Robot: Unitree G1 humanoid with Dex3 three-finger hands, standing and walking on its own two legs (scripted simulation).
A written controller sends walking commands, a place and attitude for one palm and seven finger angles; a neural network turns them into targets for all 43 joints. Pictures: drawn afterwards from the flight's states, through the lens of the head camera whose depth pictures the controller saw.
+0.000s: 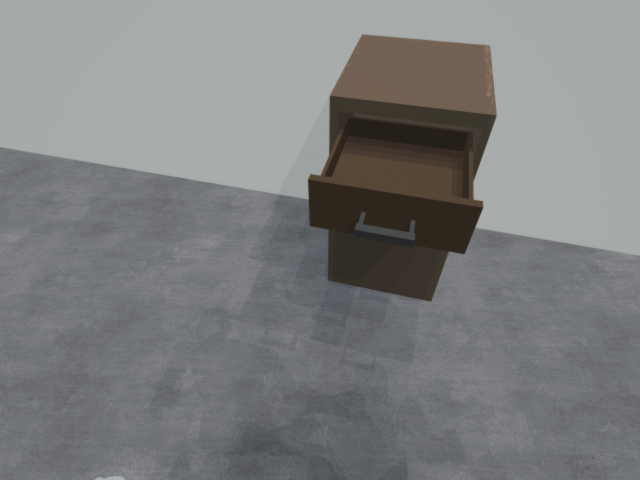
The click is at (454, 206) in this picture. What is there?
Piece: drawer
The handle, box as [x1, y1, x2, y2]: [354, 212, 415, 246]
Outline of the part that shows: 361,212 359,221 356,223 354,236 412,246 415,233 413,232 413,220 411,220 409,231 405,232 365,225 363,223 365,212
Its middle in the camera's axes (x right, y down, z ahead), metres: +0.14 -0.02 +0.82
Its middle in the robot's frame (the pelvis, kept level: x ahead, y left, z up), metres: +0.63 -0.10 -0.11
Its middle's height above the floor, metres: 0.67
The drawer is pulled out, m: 0.29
